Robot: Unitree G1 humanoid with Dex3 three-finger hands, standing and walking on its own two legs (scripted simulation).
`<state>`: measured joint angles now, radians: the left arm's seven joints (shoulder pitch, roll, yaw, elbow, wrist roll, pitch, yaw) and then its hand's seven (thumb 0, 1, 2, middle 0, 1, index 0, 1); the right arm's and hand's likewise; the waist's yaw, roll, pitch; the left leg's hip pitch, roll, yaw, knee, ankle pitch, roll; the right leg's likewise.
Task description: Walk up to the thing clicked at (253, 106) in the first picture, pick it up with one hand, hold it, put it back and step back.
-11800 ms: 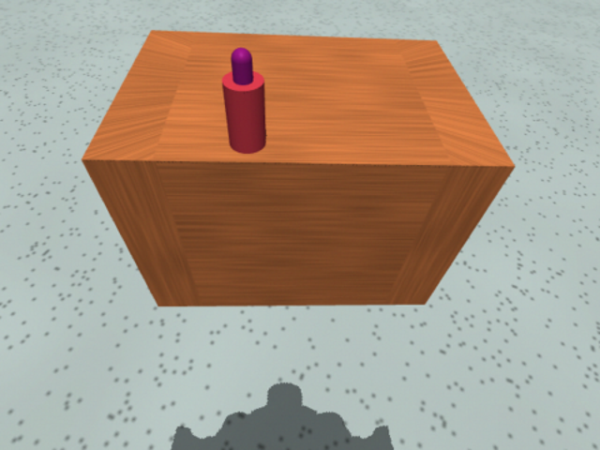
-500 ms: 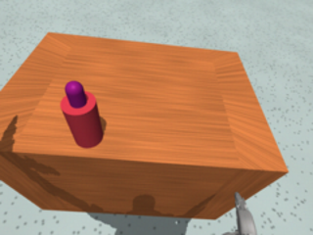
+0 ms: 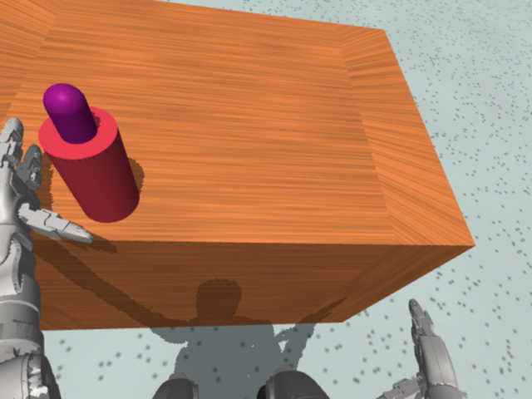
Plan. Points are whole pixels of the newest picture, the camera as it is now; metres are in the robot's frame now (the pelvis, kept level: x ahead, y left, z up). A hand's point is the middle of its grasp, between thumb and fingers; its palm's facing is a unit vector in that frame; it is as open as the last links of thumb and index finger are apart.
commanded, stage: close in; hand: left
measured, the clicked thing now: (90, 155) +0.43 +0.21 +0.08
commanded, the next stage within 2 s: rest palm in 0.30 s
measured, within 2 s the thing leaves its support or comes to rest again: leaves its support in 1.56 s
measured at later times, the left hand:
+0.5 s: hand (90, 192) +0.39 +0.21 +0.05, palm faces +0.18 -0.98 +0.02, open 17.7 cm
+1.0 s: hand (82, 174) +0.42 +0.23 +0.05, palm faces +0.20 -0.98 +0.01, open 15.4 cm
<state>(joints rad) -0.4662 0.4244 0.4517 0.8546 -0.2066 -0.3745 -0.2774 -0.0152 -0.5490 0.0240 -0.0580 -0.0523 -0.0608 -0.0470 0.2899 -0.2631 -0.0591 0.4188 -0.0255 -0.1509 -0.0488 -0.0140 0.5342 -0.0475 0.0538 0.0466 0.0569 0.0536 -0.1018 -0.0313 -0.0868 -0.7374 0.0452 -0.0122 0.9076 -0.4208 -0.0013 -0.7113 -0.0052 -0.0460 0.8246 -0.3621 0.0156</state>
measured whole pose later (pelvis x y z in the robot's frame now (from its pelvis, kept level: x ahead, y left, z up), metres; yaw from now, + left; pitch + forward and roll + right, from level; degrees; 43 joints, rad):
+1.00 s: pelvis -0.01 +0.00 -0.01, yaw +0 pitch +14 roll -2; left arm -0.55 0.37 0.34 0.87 -0.16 -0.35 -0.10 -0.01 -0.58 0.14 -0.48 -0.32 -0.49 -0.31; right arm 0.39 -0.25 -0.06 0.14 0.00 -0.02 -0.01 -0.01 0.51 -0.05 0.05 0.05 0.06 0.05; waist -0.09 -0.02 -0.11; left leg -0.77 0.04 0.00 0.97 -0.44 0.00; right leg -0.76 -0.02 -0.03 0.91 -0.40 0.02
